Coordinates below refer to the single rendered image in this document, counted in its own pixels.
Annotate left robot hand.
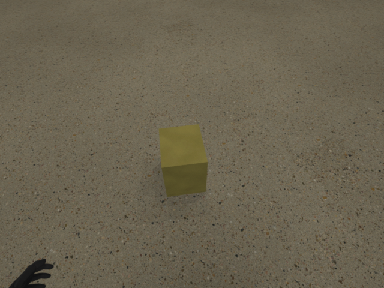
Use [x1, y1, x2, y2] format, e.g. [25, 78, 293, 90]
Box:
[9, 259, 54, 288]

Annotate carton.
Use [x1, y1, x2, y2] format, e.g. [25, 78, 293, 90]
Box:
[159, 124, 208, 197]

